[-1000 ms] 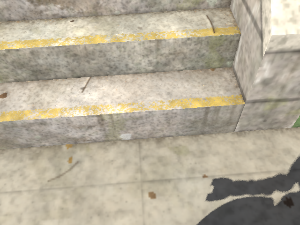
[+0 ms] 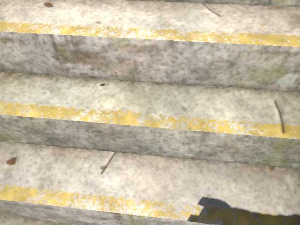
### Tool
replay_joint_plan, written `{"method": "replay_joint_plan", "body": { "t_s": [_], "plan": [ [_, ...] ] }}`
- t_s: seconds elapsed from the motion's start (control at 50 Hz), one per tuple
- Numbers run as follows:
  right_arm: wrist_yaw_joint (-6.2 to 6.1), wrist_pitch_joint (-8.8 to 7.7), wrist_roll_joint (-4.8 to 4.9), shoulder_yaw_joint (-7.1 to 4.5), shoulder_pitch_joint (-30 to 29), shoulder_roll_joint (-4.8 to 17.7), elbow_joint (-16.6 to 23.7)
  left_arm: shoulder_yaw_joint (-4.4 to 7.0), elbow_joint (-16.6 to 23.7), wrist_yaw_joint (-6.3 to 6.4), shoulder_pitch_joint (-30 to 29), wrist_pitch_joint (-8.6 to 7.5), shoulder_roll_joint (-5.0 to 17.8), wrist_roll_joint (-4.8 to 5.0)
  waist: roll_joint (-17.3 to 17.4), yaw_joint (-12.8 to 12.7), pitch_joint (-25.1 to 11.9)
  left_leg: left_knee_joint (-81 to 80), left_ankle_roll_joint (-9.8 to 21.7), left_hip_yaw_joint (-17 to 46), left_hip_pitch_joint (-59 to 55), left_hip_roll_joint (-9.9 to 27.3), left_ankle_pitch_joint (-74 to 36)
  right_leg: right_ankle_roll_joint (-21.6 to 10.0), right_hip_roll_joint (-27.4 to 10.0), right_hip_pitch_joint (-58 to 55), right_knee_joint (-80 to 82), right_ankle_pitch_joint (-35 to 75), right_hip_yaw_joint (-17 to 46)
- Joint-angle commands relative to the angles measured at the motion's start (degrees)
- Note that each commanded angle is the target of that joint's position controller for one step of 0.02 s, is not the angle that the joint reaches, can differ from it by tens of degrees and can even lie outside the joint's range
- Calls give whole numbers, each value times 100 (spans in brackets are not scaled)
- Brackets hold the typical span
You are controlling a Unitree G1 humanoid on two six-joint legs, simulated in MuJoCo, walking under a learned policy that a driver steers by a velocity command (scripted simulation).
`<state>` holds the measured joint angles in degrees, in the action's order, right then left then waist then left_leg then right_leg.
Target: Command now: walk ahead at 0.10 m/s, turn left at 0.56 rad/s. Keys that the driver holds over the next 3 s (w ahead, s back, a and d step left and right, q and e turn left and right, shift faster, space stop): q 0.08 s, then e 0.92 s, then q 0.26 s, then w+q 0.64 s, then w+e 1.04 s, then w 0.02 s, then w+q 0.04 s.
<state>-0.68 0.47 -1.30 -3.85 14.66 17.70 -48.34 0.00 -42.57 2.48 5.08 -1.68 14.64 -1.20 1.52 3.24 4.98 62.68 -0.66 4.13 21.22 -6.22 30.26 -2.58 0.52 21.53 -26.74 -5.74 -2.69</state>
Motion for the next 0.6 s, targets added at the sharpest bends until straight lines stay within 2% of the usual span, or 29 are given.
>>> {"method": "replay_joint_plan", "body": {
  "t_s": [0.02, 0.04, 0.1, 0.14, 0.18, 0.2, 0.22, 0.24, 0.26, 0.28, 0.3, 0.32, 0.34, 0.36, 0.38, 0.4, 0.44, 0.5, 0.52, 0.56, 0.58, 0.6],
  "plan": [
    [133, 206, -57, -80, 497, 412, 202, 200, 181, 68, 271, 56, 738, -8, -893, -104, -863, 332, -259, -181, 158, 352, -328, -904, -1383, -816, 965, 2068, 844],
    [156, 224, -23, -58, 455, 364, 238, 226, 147, 56, 315, 56, 776, -23, -907, -107, -914, 139, -262, -252, 78, 342, -345, -930, -1379, -801, 968, 2044, 713],
    [187, 282, -35, 8, 158, 278, 351, 268, 33, 11, 489, 53, 790, -21, -981, -227, -1022, -583, -165, -313, -132, 447, -321, -1012, -1514, -785, 1035, 1434, 666],
    [183, 306, -17, 93, 29, 174, 375, 281, -59, -51, 483, 70, 776, -58, -1111, -269, -1010, -1407, -27, -359, -501, 427, -295, -947, -1437, -651, 1118, 630, 716],
    [147, 302, 4, 149, 16, 182, 300, 268, -150, -122, 492, 109, 747, -81, -1199, -307, -970, -2296, 112, -460, -884, 363, -458, -860, -1387, -563, 1203, -195, 891],
    [-5, 279, 144, 123, -96, 169, 362, 311, 48, -46, -105, 39, 942, 122, -853, -86, -886, -3201, 195, -256, -1251, 674, -1306, -863, -1438, -246, 1365, -1165, 1123],
    [-91, 276, 100, 144, -73, 187, 257, 254, -54, -24, -37, -3, 784, 183, -741, -48, -793, -3978, 329, -318, -1893, 598, -1712, -624, -1314, 188, 1391, -1678, 1121],
    [-171, 290, 46, 119, -52, 401, 270, 180, -210, -71, 322, -82, 615, 148, -533, -83, -746, -4251, 489, -32, -2463, 853, -1940, -219, -1115, 672, 1335, -1867, 1021],
    [-242, 305, -51, 49, 57, 816, 291, 163, -210, -139, 432, -149, 506, 60, 199, -175, -824, -4269, 798, 817, -2548, 1706, -1864, 178, -715, 976, 635, -1973, 547],
    [-228, 271, -78, 11, -166, 859, 269, 229, -82, -111, 238, -160, 633, 72, 885, -224, -735, -4745, 1311, 1151, -846, 2244, -674, 464, -339, 131, -9, -1704, 47],
    [-223, 154, -74, 51, -775, 713, 453, 313, -91, -76, 28, -127, 891, 69, 751, -272, -351, -4967, 1295, 947, -259, 2007, -174, 550, -287, -262, -654, -1316, 163],
    [-249, 64, -76, 26, -1016, 747, 491, 364, -99, -52, 44, -97, 913, 104, 946, -315, -210, -5001, 1190, 793, -235, 1918, -412, 545, -133, 8, -1115, -1245, 101],
    [-270, -13, -74, -19, -1104, 832, 529, 416, -171, -3, 199, -49, 954, 128, 1016, -303, -167, -4979, 1235, 759, -409, 2031, -1156, 564, -83, 361, -1718, -1564, 137],
    [-281, -82, -25, -27, -1022, 796, 511, 484, -195, 7, 371, 7, 1027, 141, 955, -274, -168, -4811, 1363, 773, -645, 2240, -2458, 606, -118, 732, -2482, -1976, 300],
    [-304, -113, 20, -13, -895, 732, 486, 518, -219, 6, 530, 50, 969, 176, 776, -286, -279, -4612, 1497, 711, -926, 2361, -3691, 657, -88, 1007, -3186, -2310, 420],
    [-319, -120, 74, -5, -862, 666, 481, 530, -219, -2, 666, 81, 884, 203, 574, -326, -424, -4475, 1546, 612, -1259, 2431, -4324, 711, -126, 1254, -3561, -2389, 520],
    [-351, -101, 132, -3, -971, 584, 502, 491, -146, -9, 579, 124, 659, 206, 397, -327, -570, -4368, 1471, 363, -1748, 2397, -4539, 830, -297, 1552, -3397, -2165, 495],
    [-393, 17, 95, -63, -1075, 717, 515, 372, 48, -103, 193, 139, 420, 195, 404, -173, -813, -4214, 1385, -39, -1852, 2283, -4757, 908, -338, 1037, -2420, -1951, 122],
    [-399, 52, 81, -96, -1022, 809, 508, 349, 124, -154, 109, 132, 418, 208, 449, -120, -893, -4177, 1377, -83, -1859, 2326, -4873, 869, -308, 808, -2114, -1876, 26],
    [-392, 94, 119, -158, -953, 956, 498, 368, 166, -235, 168, 134, 545, 244, 611, -123, -1008, -4090, 1341, -110, -1930, 2419, -4893, 746, -220, 469, -1634, -1699, -133],
    [-384, 90, 140, -180, -1004, 1001, 514, 383, 162, -278, 273, 142, 604, 223, 747, -192, -1008, -4037, 1299, -115, -1892, 2457, -4783, 653, -221, 299, -1342, -1586, -143],
    [-375, 88, 174, -186, -1061, 992, 532, 409, 129, -322, 399, 141, 644, 232, 731, -289, -995, -3868, 1191, -217, -1822, 2424, -4613, 519, -163, 38, -876, -1281, -241]
  ]
}}
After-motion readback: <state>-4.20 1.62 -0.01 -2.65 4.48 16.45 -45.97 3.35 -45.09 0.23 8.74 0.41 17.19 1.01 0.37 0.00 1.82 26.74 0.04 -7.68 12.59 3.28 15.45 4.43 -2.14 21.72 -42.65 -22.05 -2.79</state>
